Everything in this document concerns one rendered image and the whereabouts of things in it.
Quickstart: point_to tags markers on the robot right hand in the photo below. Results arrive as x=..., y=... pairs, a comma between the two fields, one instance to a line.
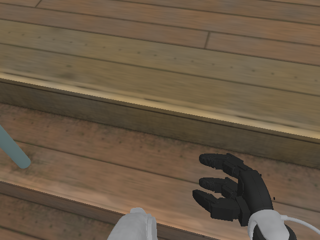
x=242, y=199

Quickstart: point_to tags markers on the robot left thigh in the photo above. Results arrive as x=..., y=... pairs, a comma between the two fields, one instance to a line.
x=135, y=226

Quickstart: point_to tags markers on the right robot forearm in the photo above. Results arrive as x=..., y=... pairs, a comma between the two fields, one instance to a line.
x=267, y=225

